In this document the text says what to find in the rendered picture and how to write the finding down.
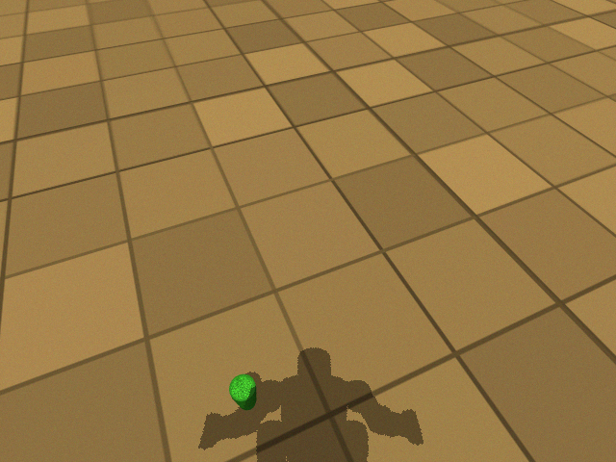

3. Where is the cup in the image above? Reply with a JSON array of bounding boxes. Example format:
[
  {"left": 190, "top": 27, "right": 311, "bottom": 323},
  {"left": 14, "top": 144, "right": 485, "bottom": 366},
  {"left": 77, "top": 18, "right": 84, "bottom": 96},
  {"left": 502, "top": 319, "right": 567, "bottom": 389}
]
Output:
[{"left": 229, "top": 374, "right": 256, "bottom": 410}]

